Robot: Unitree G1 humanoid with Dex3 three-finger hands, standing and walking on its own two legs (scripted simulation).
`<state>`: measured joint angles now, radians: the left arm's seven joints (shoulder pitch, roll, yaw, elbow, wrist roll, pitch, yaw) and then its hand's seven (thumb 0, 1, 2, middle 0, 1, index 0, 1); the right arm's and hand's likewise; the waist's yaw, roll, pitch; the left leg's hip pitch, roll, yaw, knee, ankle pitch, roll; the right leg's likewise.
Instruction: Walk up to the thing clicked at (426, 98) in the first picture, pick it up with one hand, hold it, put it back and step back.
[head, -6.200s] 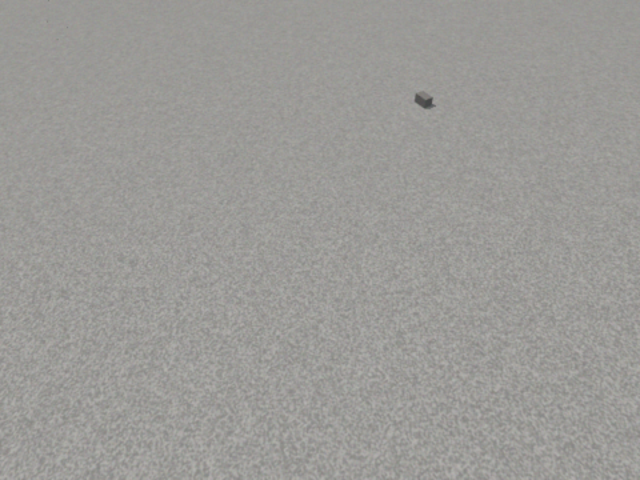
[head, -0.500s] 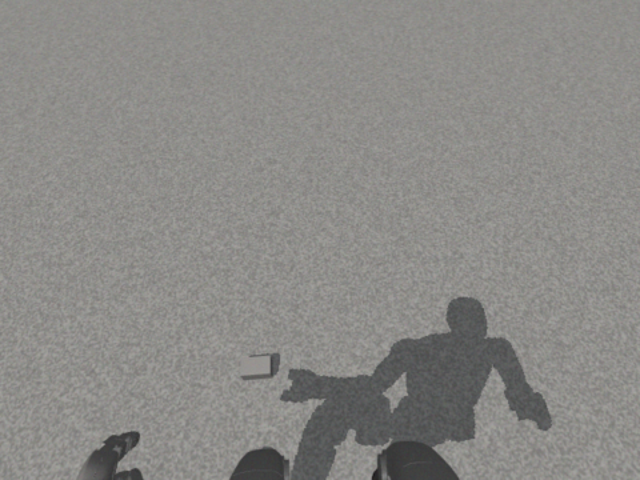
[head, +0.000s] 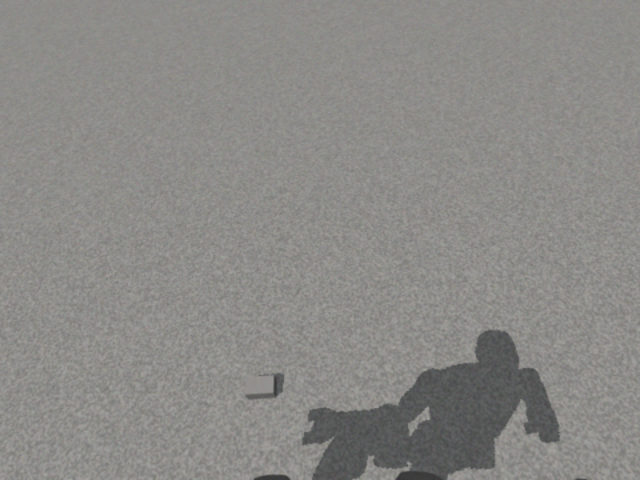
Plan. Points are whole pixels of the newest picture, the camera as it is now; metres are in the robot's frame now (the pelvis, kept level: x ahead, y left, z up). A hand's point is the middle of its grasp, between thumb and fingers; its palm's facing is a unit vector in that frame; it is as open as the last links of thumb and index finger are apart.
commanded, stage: walk up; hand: left
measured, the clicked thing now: (261, 387) +0.45 +0.26 -0.73
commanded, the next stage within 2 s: stand in 1.36 s
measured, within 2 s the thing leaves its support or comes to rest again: neither
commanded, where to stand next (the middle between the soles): +0.05 -0.01 m, yaw +1 degrees
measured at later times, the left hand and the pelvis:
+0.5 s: hand out of the picture +0.13 +0.28 -0.13, palm faces +0.03 -0.95 -0.31, open 7.4 cm; pelvis +0.01 +0.03 +0.02, yaw +1 degrees
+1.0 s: hand out of the picture +0.08 +0.28 -0.14, palm faces +0.03 -0.95 -0.31, open 7.4 cm; pelvis +0.02 +0.03 +0.02, yaw +1 degrees
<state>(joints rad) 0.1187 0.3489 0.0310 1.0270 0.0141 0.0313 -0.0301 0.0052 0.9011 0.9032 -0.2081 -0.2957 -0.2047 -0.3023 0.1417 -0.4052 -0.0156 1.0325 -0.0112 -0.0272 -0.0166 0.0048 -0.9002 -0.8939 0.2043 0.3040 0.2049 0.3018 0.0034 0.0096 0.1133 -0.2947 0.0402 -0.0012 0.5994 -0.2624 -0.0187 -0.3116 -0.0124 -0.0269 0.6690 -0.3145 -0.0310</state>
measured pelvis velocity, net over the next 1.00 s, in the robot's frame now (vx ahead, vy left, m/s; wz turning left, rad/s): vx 0.02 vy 0.03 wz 0.02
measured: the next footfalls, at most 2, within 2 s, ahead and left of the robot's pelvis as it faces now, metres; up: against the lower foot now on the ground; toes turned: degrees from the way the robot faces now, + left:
none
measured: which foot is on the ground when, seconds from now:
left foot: down 0.00-1.00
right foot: down 0.00-1.00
